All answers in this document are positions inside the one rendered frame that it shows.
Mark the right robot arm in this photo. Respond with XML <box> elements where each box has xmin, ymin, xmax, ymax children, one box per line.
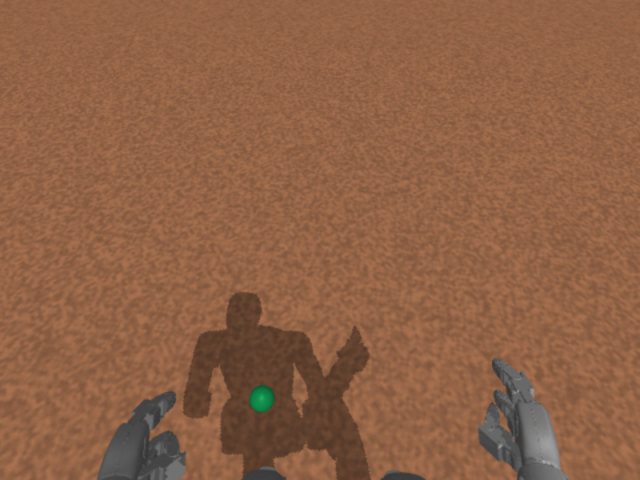
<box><xmin>517</xmin><ymin>463</ymin><xmax>570</xmax><ymax>480</ymax></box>

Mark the right robot hand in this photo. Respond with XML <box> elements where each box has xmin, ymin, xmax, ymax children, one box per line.
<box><xmin>478</xmin><ymin>358</ymin><xmax>561</xmax><ymax>473</ymax></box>

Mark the left robot hand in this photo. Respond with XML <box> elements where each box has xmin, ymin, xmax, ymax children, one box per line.
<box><xmin>97</xmin><ymin>391</ymin><xmax>186</xmax><ymax>480</ymax></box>

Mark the ball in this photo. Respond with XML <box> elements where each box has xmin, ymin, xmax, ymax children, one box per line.
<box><xmin>249</xmin><ymin>385</ymin><xmax>274</xmax><ymax>412</ymax></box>

